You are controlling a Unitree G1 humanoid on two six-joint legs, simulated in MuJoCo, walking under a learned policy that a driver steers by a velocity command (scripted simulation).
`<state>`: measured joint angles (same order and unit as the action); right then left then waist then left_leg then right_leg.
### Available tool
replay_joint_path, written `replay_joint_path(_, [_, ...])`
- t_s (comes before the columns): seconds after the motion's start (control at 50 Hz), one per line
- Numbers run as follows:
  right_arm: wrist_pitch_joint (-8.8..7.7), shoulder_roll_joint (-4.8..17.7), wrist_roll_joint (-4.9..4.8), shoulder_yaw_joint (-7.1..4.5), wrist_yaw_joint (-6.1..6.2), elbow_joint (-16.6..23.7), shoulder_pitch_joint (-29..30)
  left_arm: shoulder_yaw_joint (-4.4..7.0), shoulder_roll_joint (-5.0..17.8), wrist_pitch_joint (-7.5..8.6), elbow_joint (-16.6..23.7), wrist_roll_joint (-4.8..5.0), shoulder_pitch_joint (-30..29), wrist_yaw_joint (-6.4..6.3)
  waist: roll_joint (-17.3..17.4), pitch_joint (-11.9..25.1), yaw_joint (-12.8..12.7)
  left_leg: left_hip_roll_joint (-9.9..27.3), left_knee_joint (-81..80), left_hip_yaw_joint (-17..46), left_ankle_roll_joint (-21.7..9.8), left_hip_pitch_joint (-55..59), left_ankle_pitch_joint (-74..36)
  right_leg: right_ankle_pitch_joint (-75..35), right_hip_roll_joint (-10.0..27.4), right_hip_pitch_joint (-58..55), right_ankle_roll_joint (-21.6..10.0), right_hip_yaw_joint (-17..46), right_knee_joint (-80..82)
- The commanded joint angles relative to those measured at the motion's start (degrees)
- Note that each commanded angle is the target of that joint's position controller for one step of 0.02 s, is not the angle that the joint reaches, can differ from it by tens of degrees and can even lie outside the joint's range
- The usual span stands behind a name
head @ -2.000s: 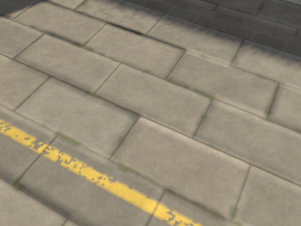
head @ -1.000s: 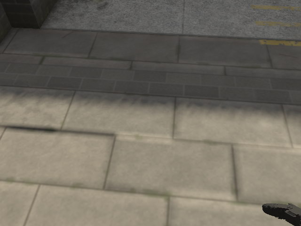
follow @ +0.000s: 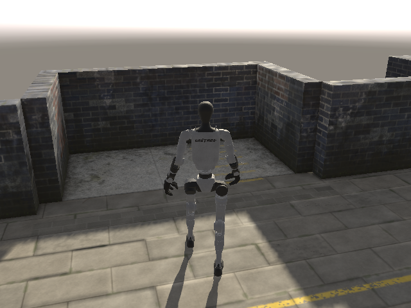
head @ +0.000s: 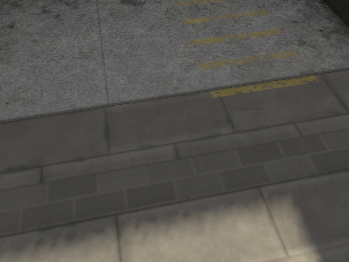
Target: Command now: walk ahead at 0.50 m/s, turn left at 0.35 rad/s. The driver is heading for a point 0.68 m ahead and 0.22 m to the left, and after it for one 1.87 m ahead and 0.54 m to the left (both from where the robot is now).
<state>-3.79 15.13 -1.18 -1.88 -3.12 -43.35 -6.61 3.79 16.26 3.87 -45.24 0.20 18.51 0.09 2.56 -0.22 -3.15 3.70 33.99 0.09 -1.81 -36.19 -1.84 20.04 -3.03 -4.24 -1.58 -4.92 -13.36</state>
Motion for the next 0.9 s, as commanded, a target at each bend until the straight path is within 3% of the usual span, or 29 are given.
replay_joint_path(0.02, [-0.91,6.38,0.34,-1.9,-0.77,5.81,3.44,2.86,10.44,-0.48,2.05,0.32,-0.61,-0.97,-7.41,-0.8,1.46,-2.62,-0.69,-2.61,-2.98,1.52,7.53,-47.14,17.88,-2.36,-6.26,1.91,-5.89])
replay_joint_path(0.04, [-0.71,8.13,0.49,-2.94,-0.61,4.84,-1.92,2.94,11.02,-1.01,2.34,0.32,-1.61,-1.36,-7.76,2.85,4.56,-5.16,-1.23,-4.71,-4.27,9.13,8.7,-56.49,16.59,-1.86,-4.94,0.14,-13.8])
replay_joint_path(0.06, [-0.55,10.99,0.46,-4.54,-0.1,2.89,-10.18,2.53,10.31,-1.38,2.75,0.17,-1.67,-1.87,-6.09,7.57,8.62,-7.05,-2.75,-4.49,-6.12,21.82,6.25,-57.16,13.95,3.23,-2.87,-2.38,-26.09])
replay_joint_path(0.08, [-0.15,16.94,0.32,-6.23,0.78,2.18,-18.09,1.25,7.43,-0.78,4.36,-1.44,1.64,-2.21,3.5,14.74,9.92,4.23,-1.39,12.73,-11.69,40.9,2.38,-36.59,10.01,19.47,-0.01,-3.43,-46.15])
replay_joint_path(0.1, [-0.55,18.0,-0.33,-5.93,0.41,2.25,-18.05,-0.88,1.28,0.98,5.44,-2.03,6.71,-0.88,13.57,21.32,5.3,14.48,-10.54,43.3,-21.19,57.13,16.13,12.63,-1.66,41.22,2.83,4.79,-61.82])
replay_joint_path(0.12, [-0.53,13.03,-0.37,-4.78,0.53,2.6,-19.52,0.11,6.73,2.69,5.45,0.27,0.17,0.15,7.24,20.64,9.78,13.82,-15.53,44.35,-18.75,57.81,23.36,11.83,1.19,47.45,1.43,12.16,-65.58])
replay_joint_path(0.14, [-0.56,11.49,0.0,-4.32,0.87,3.09,-16.34,0.37,8.06,3.65,7.49,1.83,-5.23,0.58,4.22,12.33,9.72,12.37,-16.41,36.9,-16.49,50.92,21.28,6.61,3.57,50.79,0.41,11.2,-64.02])
replay_joint_path(0.16, [-0.46,10.87,0.19,-4.03,1.05,4.05,-12.92,0.13,7.54,4.16,8.03,0.96,-7.6,0.3,-1.47,7.63,7.95,10.51,-16.95,31.53,-15.37,42.5,16.08,2.66,5.86,49.38,0.09,10.51,-59.92])
replay_joint_path(0.18, [-0.36,9.74,0.63,-3.68,1.27,5.0,-9.91,0.53,7.76,4.11,8.18,-0.3,-7.98,-0.08,-2.4,4.82,5.71,8.91,-17.83,27.47,-14.94,35.05,9.84,0.08,7.43,45.79,0.52,10.38,-55.22])
replay_joint_path(0.2, [-0.31,8.73,1.23,-3.26,1.51,6.04,-8.19,0.8,7.79,3.54,8.25,-0.69,-6.87,-0.16,-0.87,4.23,3.78,7.36,-19.08,25.18,-14.88,30.57,5.57,-1.25,8.37,42.09,0.95,10.71,-53.17])
replay_joint_path(0.26, [-0.42,9.24,0.82,-3.46,2.28,6.52,-7.55,0.58,6.09,1.92,8.17,-1.21,-5.37,-0.53,0.44,2.74,2.12,5.32,-21.0,19.86,-15.43,23.86,-1.93,-3.48,8.47,39.93,3.49,9.0,-46.42])
replay_joint_path(0.32, [-0.2,10.81,0.31,-4.01,3.33,5.78,-9.51,-0.18,4.25,1.63,9.62,-1.4,-11.11,-0.73,0.58,1.17,3.86,2.48,-21.06,15.6,-13.41,20.85,-2.58,-14.29,7.06,39.24,5.45,8.13,-34.51])
replay_joint_path(0.38, [0.53,10.93,-0.12,-4.11,3.9,4.93,-11.91,-0.68,3.16,2.21,10.7,-0.78,-17.24,-0.13,1.99,0.96,6.53,0.55,-19.58,14.76,-10.98,20.07,2.23,-23.7,4.17,34.68,5.9,7.6,-22.62])
replay_joint_path(0.42, [1.0,11.11,-0.36,-4.22,4.05,4.22,-13.89,-0.48,3.91,2.68,11.44,-0.14,-20.03,0.39,2.43,0.82,7.62,1.52,-17.99,17.38,-10.56,21.89,4.63,-24.76,2.98,33.17,5.69,8.14,-18.86])
replay_joint_path(0.48, [1.65,10.58,-0.38,-4.24,4.29,4.02,-14.57,0.42,5.99,3.44,11.67,0.21,-20.06,1.04,3.56,1.02,6.77,3.44,-13.26,22.94,-9.47,27.39,6.62,-19.94,2.44,31.56,4.06,9.86,-14.49])
replay_joint_path(0.52, [1.97,10.0,-0.2,-4.22,4.29,4.62,-12.89,1.31,7.24,3.98,10.46,0.32,-15.09,0.96,5.1,2.04,3.59,3.02,-8.86,24.64,-7.98,27.91,4.55,-17.15,2.4,24.85,1.78,8.96,-11.73])
replay_joint_path(0.54, [1.85,8.13,0.05,-3.59,4.13,5.25,-12.31,2.17,8.85,4.26,9.4,-0.25,-9.67,0.58,4.46,5.77,0.82,0.41,-2.5,22.74,-6.22,25.84,2.47,-17.22,4.5,15.4,-0.32,9.78,-11.04])
replay_joint_path(0.56, [1.55,4.78,0.89,-2.33,3.9,6.48,-12.41,3.04,12.01,4.33,8.78,-1.17,-1.13,0.04,-1.6,13.58,-2.64,-3.23,12.95,17.7,-4.01,18.92,10.03,-13.97,14.27,0.76,-4.07,18.96,-12.12])
replay_joint_path(0.58, [0.97,1.78,-0.58,-1.29,3.86,8.12,-20.79,4.12,16.35,3.44,6.51,-1.61,3.47,0.25,-21.25,19.59,1.1,-10.68,30.9,10.15,-0.35,-1.49,35.47,-3.05,26.67,-16.24,-13.82,45.43,-7.68])
replay_joint_path(0.6, [0.87,7.83,-1.12,-2.26,4.02,6.57,-20.39,3.17,11.13,3.14,7.18,-0.1,2.66,0.5,-16.39,15.99,-0.29,-5.57,38.67,10.99,0.52,-8.87,34.67,9.53,27.53,-14.26,-13.4,50.41,-4.98])
replay_joint_path(0.62, [1.19,10.92,-0.72,-3.21,3.97,7.13,-13.91,2.19,7.64,2.78,7.7,-0.04,0.49,0.2,-10.47,8.72,-2.07,-3.67,40.65,10.02,0.95,-10.44,29.04,8.68,24.69,-7.59,-10.67,40.88,-4.2])
replay_joint_path(0.64, [1.47,10.42,-0.1,-3.31,4.0,7.87,-10.59,1.67,6.75,2.39,7.87,-0.62,-2.15,0.12,-6.73,4.7,-1.29,-1.85,39.8,8.25,1.32,-8.8,24.86,1.38,22.08,-0.81,-9.06,33.25,-3.37])
replay_joint_path(0.66, [1.46,9.73,0.38,-3.47,3.77,8.7,-8.56,1.27,5.62,2.16,7.4,-0.79,-3.82,0.07,-6.56,1.6,-0.39,-0.46,37.38,8.09,1.54,-7.89,22.16,-4.73,19.89,4.14,-8.61,28.05,-2.08])
replay_joint_path(0.7, [1.94,7.59,-0.44,-3.41,3.09,9.09,-9.24,0.89,4.58,2.38,6.67,-0.99,-4.93,-0.05,-9.25,0.19,1.51,1.53,34.59,6.94,1.59,-4.18,19.76,-10.3,17.23,9.32,-7.86,20.53,0.73])
replay_joint_path(0.76, [2.66,5.28,-0.2,-2.88,2.86,10.22,-7.43,1.51,6.24,2.89,4.92,-0.54,-4.62,0.02,-8.08,-0.85,2.0,2.51,30.33,5.82,2.47,-5.66,17.19,-16.68,17.78,10.69,-9.36,14.52,3.45])
replay_joint_path(0.8, [2.68,4.85,-0.02,-2.65,2.69,10.76,-5.6,1.93,7.51,2.78,3.88,-0.68,-4.37,-0.08,-6.98,-0.93,1.79,2.92,25.95,5.65,3.03,-7.09,12.95,-21.19,18.2,9.37,-9.68,10.9,3.95])
replay_joint_path(0.9, [1.75,3.44,0.02,-1.93,1.03,12.3,2.32,2.11,9.29,1.72,1.85,-0.28,-3.81,-0.56,-5.79,-3.22,-0.7,1.62,9.67,1.27,1.96,-3.15,0.3,-28.23,16.22,7.93,-7.13,0.73,3.07])
